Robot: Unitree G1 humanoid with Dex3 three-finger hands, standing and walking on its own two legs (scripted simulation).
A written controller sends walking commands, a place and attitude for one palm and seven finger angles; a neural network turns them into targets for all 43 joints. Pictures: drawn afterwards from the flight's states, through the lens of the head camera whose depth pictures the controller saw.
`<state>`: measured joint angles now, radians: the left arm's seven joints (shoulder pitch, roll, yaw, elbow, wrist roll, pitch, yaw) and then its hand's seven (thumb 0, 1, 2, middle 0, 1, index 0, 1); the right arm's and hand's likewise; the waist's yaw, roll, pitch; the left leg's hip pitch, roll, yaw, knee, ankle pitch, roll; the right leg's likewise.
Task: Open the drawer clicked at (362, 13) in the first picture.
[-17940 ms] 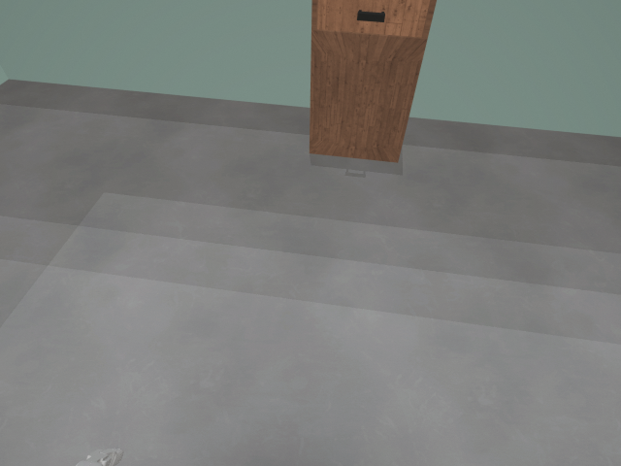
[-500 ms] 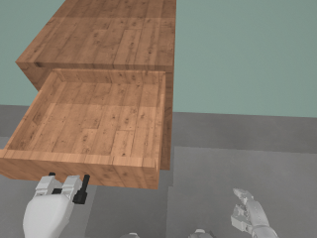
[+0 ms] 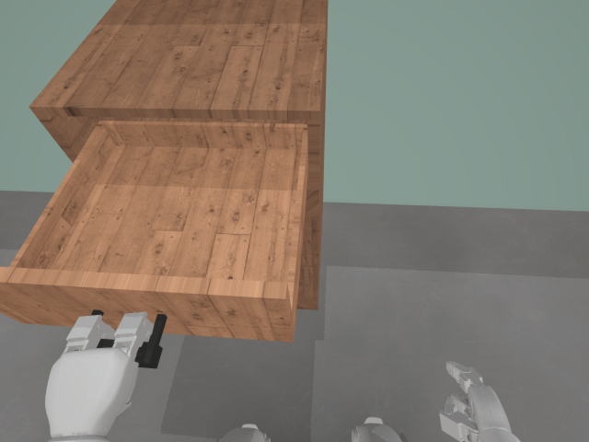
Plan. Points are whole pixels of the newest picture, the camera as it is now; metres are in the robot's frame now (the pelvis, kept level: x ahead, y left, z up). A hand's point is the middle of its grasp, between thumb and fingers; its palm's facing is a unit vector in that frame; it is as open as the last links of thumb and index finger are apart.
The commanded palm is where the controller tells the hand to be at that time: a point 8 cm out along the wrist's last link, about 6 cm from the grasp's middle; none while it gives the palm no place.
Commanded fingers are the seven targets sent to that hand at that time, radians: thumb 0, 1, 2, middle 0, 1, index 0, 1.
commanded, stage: open the thumb to release the handle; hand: left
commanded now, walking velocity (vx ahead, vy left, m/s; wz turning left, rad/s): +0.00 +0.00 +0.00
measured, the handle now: (122, 335) +0.24 +0.25 +0.01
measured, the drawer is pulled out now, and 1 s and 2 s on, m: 0.30 0.30 0.30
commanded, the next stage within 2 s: lift the hand off the handle in 0.26 s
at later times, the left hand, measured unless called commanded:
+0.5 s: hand (120, 384) +0.19 +0.24 +0.00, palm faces +0.01 -0.05 -1.00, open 13.7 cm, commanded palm +0.17 +0.24 +0.05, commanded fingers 0.00 -0.50 0.30 -0.30 -1.20 -0.30 -1.20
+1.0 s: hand (102, 369) +0.19 +0.25 +0.04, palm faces +0.02 -0.05 -1.00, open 13.5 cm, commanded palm +0.17 +0.24 +0.10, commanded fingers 0.00 -0.50 0.30 -0.30 -1.20 -0.30 -1.20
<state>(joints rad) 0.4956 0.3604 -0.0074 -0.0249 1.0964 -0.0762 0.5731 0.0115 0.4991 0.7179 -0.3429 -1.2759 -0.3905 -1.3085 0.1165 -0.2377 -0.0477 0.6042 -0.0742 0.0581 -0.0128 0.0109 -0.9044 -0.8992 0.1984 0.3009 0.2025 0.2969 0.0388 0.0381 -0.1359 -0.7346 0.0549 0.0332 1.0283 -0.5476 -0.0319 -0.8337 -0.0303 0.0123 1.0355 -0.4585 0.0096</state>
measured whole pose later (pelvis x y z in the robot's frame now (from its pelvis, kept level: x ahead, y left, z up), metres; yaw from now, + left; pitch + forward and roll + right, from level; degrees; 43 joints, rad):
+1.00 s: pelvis -0.01 +0.00 +0.03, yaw +1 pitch +9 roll +0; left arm 0.37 0.37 -0.05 -0.01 1.05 -0.01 0.44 0.00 -0.49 0.30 -0.32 -1.20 -0.38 -1.23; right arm 0.11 -0.23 -0.02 0.62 -0.05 0.05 -0.06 0.01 -0.90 -0.90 0.20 0.30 0.20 0.30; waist 0.06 0.06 -0.09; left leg -0.56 0.04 0.01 0.86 -0.46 -0.03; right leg -0.64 -0.04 -0.01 0.87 -0.38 0.01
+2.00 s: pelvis +0.01 +0.01 +0.07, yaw +1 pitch +0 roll +0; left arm 0.40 0.47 0.00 -0.40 0.91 0.08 0.10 0.00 -0.49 0.30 -0.31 -1.20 -0.32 -1.20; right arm 0.07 -0.26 0.02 0.60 -0.01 0.09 -0.02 0.01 -0.90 -0.90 0.20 0.30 0.20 0.30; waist 0.12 0.11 -0.01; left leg -0.17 0.04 0.02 0.48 -0.31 -0.02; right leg -0.25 -0.04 -0.03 0.49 -0.24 0.02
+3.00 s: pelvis +0.03 +0.01 +0.07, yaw +3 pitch -3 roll -1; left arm 0.52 0.30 0.22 -0.51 0.00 -0.11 0.13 0.00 -0.19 0.43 -0.29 -1.00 -0.29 -1.00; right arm 0.20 -0.19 0.03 0.63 -0.01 -0.19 -0.09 0.01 -0.90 -0.90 0.20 0.30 0.20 0.30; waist 0.06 0.05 0.03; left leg -0.07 0.04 -0.01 0.45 -0.33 -0.03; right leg -0.13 -0.03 -0.05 0.44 -0.26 0.02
